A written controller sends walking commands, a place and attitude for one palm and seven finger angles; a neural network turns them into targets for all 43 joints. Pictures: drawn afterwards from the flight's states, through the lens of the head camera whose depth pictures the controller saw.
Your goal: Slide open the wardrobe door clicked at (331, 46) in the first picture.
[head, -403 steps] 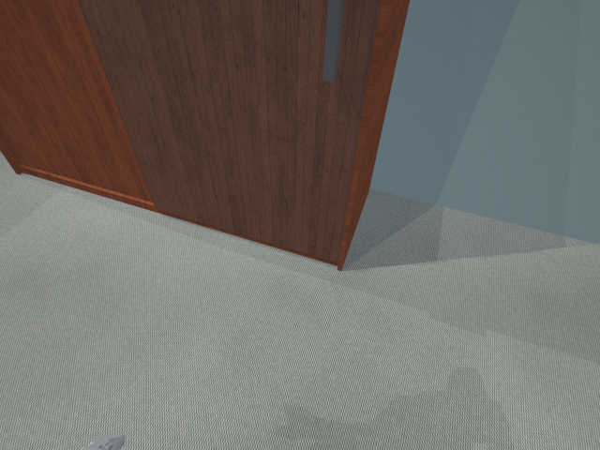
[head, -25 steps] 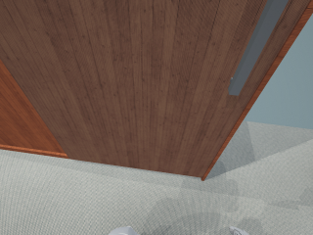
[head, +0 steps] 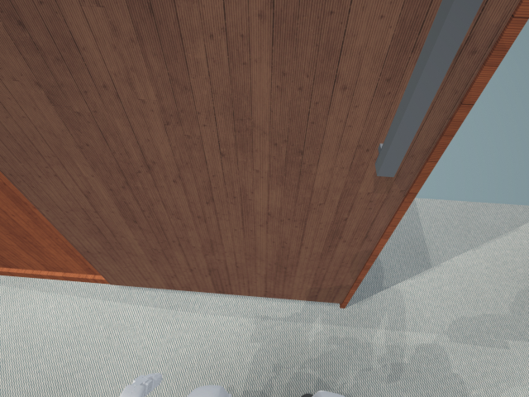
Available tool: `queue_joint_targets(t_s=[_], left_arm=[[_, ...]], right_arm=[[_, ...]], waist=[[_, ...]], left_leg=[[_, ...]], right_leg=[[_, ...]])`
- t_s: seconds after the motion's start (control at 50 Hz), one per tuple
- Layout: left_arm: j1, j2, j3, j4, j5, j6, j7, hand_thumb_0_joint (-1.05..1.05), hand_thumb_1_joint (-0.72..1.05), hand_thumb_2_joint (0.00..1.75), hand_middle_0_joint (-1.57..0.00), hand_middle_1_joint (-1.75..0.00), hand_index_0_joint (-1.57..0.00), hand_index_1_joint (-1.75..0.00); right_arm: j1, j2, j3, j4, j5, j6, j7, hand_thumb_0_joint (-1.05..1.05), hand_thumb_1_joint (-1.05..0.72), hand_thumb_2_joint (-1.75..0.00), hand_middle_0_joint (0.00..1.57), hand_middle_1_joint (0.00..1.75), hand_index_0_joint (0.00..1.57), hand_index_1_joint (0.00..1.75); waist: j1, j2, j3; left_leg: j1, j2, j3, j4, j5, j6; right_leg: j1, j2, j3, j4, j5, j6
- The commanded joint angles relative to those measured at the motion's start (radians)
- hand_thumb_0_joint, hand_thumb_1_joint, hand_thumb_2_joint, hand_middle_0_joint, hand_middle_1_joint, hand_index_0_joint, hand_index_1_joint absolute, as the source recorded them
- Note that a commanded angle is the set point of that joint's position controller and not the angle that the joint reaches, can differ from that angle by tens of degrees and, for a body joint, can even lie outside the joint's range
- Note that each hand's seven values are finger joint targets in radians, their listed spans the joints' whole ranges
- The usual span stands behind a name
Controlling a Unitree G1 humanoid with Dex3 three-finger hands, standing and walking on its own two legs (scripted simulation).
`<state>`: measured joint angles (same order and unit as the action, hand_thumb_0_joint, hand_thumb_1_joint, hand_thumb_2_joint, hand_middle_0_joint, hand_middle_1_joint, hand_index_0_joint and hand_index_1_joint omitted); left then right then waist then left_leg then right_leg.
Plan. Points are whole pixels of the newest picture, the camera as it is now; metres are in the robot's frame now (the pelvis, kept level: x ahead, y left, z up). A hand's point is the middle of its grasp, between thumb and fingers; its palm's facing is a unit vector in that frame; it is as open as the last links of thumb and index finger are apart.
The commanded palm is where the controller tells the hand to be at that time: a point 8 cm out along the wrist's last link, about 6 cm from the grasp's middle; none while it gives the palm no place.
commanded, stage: come to a stop and stand still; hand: right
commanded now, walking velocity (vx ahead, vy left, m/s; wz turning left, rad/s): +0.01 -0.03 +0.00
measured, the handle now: (416, 83) +0.48 -0.19 +0.22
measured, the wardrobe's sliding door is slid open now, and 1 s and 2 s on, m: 0.00 0.00 0.00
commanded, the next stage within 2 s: look again from close up in 1.36 s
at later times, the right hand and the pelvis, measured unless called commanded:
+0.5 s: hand out of the picture -0.03 -0.14 -0.17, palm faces +0.10 +0.98 -0.20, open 7.3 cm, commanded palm none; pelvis -0.06 +0.04 +0.01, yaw -2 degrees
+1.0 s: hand out of the picture -0.10 -0.13 -0.17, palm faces +0.06 +0.98 -0.17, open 7.4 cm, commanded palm none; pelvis -0.07 +0.03 +0.00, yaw -1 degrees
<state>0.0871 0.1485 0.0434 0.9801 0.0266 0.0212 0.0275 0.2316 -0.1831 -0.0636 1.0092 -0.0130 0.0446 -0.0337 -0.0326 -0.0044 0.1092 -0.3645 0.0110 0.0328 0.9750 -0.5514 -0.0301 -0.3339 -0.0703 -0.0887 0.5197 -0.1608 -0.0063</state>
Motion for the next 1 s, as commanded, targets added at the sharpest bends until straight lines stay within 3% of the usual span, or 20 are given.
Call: queue_joint_targets(t_s=[0.0,0.04,0.06,0.08,0.1,0.12,0.16,0.22,0.28,0.34,0.36,0.38,0.44,0.56,0.66,0.86,0.88,0.9,0.92,0.98], left_arm=[[0.064,0.202,0.058,-0.042,-0.001,0.005,0.008,0.0,0.9,0.9,-0.2,-0.3,-0.2,-0.3],[0.048,0.184,0.058,-0.052,-0.011,0.011,0.0,0.0,0.9,0.9,-0.2,-0.3,-0.2,-0.3],[0.056,0.133,0.053,-0.061,-0.019,0.015,-0.006,0.0,0.9,0.9,-0.2,-0.3,-0.2,-0.3],[0.051,0.066,0.04,-0.086,-0.021,0.022,-0.015,0.0,0.9,0.9,-0.2,-0.3,-0.2,-0.3],[-0.018,0.097,0.043,-0.1,-0.016,0.037,-0.015,0.0,0.9,0.9,-0.2,-0.3,-0.2,-0.3],[-0.011,0.087,0.044,-0.099,-0.012,0.045,-0.014,0.0,0.9,0.9,-0.2,-0.3,-0.2,-0.3],[0.061,0.098,0.047,-0.043,-0.009,0.039,-0.019,0.0,0.9,0.9,-0.2,-0.3,-0.2,-0.3],[0.106,0.085,0.033,-0.012,-0.015,0.017,-0.018,0.0,0.9,0.9,-0.2,-0.3,-0.2,-0.3],[0.098,0.065,0.013,-0.004,-0.018,0.001,-0.007,0.0,0.9,0.9,-0.2,-0.3,-0.2,-0.3],[0.196,0.061,-0.003,0.054,-0.02,-0.018,0.003,0.0,0.9,0.9,-0.2,-0.3,-0.2,-0.3],[0.212,0.084,-0.006,0.068,-0.017,-0.029,0.007,0.0,0.9,0.9,-0.2,-0.3,-0.2,-0.3],[0.193,0.11,-0.007,0.072,-0.013,-0.034,0.009,0.0,0.9,0.9,-0.2,-0.3,-0.2,-0.3],[0.185,0.103,-0.018,0.103,-0.014,-0.036,0.016,0.0,0.9,0.9,-0.2,-0.3,-0.2,-0.3],[0.226,0.08,-0.023,0.12,-0.012,-0.024,0.012,0.0,0.9,0.9,-0.2,-0.3,-0.2,-0.3],[0.288,0.066,-0.022,0.126,-0.009,-0.021,0.01,0.0,0.9,0.9,-0.2,-0.3,-0.2,-0.3],[0.323,0.046,-0.027,0.136,-0.015,-0.039,0.013,0.0,0.9,0.9,-0.2,-0.3,-0.2,-0.3],[0.189,0.091,-0.028,0.073,-0.017,-0.054,-0.003,0.0,0.9,0.9,-0.2,-0.3,-0.2,-0.3],[0.265,0.042,-0.027,0.046,-0.015,-0.038,-0.005,0.0,0.9,0.9,-0.2,-0.3,-0.2,-0.3],[0.299,0.031,-0.035,0.05,-0.004,-0.035,-0.015,0.0,0.9,0.9,-0.2,-0.3,-0.2,-0.3],[0.368,0.039,-0.034,0.051,-0.006,-0.046,-0.01,0.0,0.9,0.9,-0.2,-0.3,-0.2,-0.3]], right_arm=[[0.109,-0.039,-0.007,-0.049,0.001,-0.017,0.002,0.0,-0.9,-0.9,0.2,0.3,0.2,0.3],[0.187,-0.052,-0.007,-0.025,-0.006,-0.025,0.002,0.0,-0.9,-0.9,0.2,0.3,0.2,0.3],[0.183,-0.104,-0.01,-0.03,-0.017,-0.03,-0.001,0.0,-0.9,-0.9,0.2,0.3,0.2,0.3],[0.117,-0.18,-0.018,-0.053,-0.023,-0.034,-0.002,0.0,-0.9,-0.9,0.2,0.3,0.2,0.3],[0.075,-0.2,-0.019,-0.081,-0.02,-0.031,0.0,0.0,-0.9,-0.9,0.2,0.3,0.2,0.3],[0.034,-0.187,-0.02,-0.086,-0.023,-0.034,-0.004,0.0,-0.9,-0.9,0.2,0.3,0.2,0.3],[-0.047,-0.145,-0.009,-0.092,-0.022,-0.037,0.0,0.0,-0.9,-0.9,0.2,0.3,0.2,0.3],[0.003,-0.127,-0.003,-0.071,-0.018,-0.05,0.0,0.0,-0.9,-0.9,0.2,0.3,0.2,0.3],[0.079,-0.142,-0.006,-0.031,-0.015,-0.054,-0.002,0.0,-0.9,-0.9,0.2,0.3,0.2,0.3],[0.057,-0.127,0.001,0.0,0.003,-0.057,-0.004,0.0,-0.9,-0.9,0.2,0.3,0.2,0.3],[0.058,-0.1,0.009,0.006,0.01,-0.057,-0.001,0.0,-0.9,-0.9,0.2,0.3,0.2,0.3],[0.065,-0.08,0.015,0.009,0.009,-0.056,0.001,0.0,-0.9,-0.9,0.2,0.3,0.2,0.3],[0.027,-0.085,0.02,0.044,0.01,-0.048,0.002,0.0,-0.9,-0.9,0.2,0.3,0.2,0.3],[0.051,-0.072,0.029,0.09,0.005,-0.041,0.007,0.0,-0.9,-0.9,0.2,0.3,0.2,0.3],[0.073,-0.062,0.026,0.09,0.002,-0.043,0.006,0.0,-0.9,-0.9,0.2,0.3,0.2,0.3],[0.125,-0.031,0.033,0.108,0.003,-0.059,0.001,0.0,-0.9,-0.9,0.2,0.3,0.2,0.3],[0.213,-0.053,0.05,0.135,-0.008,-0.082,-0.041,0.0,-0.9,-0.9,0.2,0.3,0.2,0.3],[0.176,-0.098,0.043,0.099,-0.003,-0.087,-0.028,0.0,-0.9,-0.9,0.2,0.3,0.2,0.3],[0.144,-0.12,0.035,0.07,-0.006,-0.097,-0.019,0.0,-0.9,-0.9,0.2,0.3,0.2,0.3],[0.098,-0.063,0.042,0.049,-0.005,-0.087,-0.01,0.0,-0.9,-0.9,0.2,0.3,0.2,0.3]], waist=[[0.029,-0.194,-0.213],[-0.004,-0.11,-0.209],[0.0,0.046,-0.15],[0.023,0.278,-0.073],[-0.016,0.255,-0.053],[0.008,0.274,-0.024],[0.056,0.17,0.013],[0.036,0.153,-0.051],[-0.003,0.149,-0.105],[0.03,0.106,-0.159],[0.024,0.028,-0.165],[0.005,-0.036,-0.161],[0.007,-0.129,-0.134],[0.008,-0.021,0.014],[0.021,0.016,0.016],[0.024,0.015,-0.028],[-0.021,-0.023,-0.001],[0.041,-0.039,-0.098],[0.048,0.015,-0.125],[0.074,-0.004,-0.049]], left_leg=[[0.061,0.021,0.018,-0.221,0.072,0.003],[0.203,0.018,0.042,-0.487,0.288,-0.001],[0.212,0.107,-0.077,-0.634,0.314,0.024],[0.126,0.314,-0.329,-0.731,0.285,0.121],[-0.055,0.384,-0.371,-0.789,0.211,0.201],[-0.116,0.353,-0.377,-0.788,0.181,0.214],[-0.106,0.256,-0.231,-0.741,0.245,0.184],[0.066,0.226,-0.159,-0.673,0.474,0.182],[0.193,0.242,-0.194,-0.629,0.615,0.208],[0.196,0.197,-0.161,-0.569,0.612,0.138],[0.159,0.145,-0.121,-0.553,0.566,0.095],[0.155,0.108,-0.088,-0.565,0.522,0.063],[0.251,0.089,-0.039,-0.569,0.478,0.041],[0.189,0.091,-0.08,-0.668,0.284,0.04],[0.133,0.092,-0.104,-0.703,0.181,0.038],[0.147,0.099,-0.092,-0.67,0.293,0.047],[0.154,0.138,-0.103,-0.592,0.579,0.051],[0.123,0.178,-0.177,-0.656,0.242,0.088],[0.087,0.185,-0.191,-0.677,0.123,0.11],[-0.018,0.124,-0.117,-0.613,0.098,0.097]], right_leg=[[0.167,-0.229,0.189,-0.104,0.419,-0.159],[0.064,-0.159,0.153,-0.038,0.153,-0.099],[-0.037,-0.072,0.111,0.051,-0.076,-0.036],[-0.145,0.045,0.028,0.179,-0.294,0.034],[-0.075,0.041,0.096,0.348,-0.378,0.027],[-0.072,0.044,0.137,0.435,-0.366,0.015],[-0.078,0.045,0.127,0.536,-0.264,0.011],[-0.068,0.041,0.086,0.406,-0.261,0.028],[-0.01,0.039,0.065,0.163,-0.282,0.034],[0.181,0.03,0.085,-0.153,-0.058,0.026],[0.237,-0.028,0.143,-0.173,0.078,0.005],[0.229,-0.083,0.175,-0.154,0.17,-0.014],[0.133,-0.086,0.172,-0.187,0.13,-0.015],[0.047,-0.033,0.15,-0.251,-0.185,-0.006],[0.055,-0.012,0.131,-0.233,-0.217,-0.011],[0.091,-0.02,0.129,-0.215,-0.12,-0.014],[0.041,-0.037,0.056,-0.033,-0.081,0.015],[0.073,0.026,0.084,-0.016,-0.211,0.012],[0.108,0.039,0.071,0.019,-0.181,0.01],[0.103,0.006,0.118,-0.075,-0.133,-0.015]])
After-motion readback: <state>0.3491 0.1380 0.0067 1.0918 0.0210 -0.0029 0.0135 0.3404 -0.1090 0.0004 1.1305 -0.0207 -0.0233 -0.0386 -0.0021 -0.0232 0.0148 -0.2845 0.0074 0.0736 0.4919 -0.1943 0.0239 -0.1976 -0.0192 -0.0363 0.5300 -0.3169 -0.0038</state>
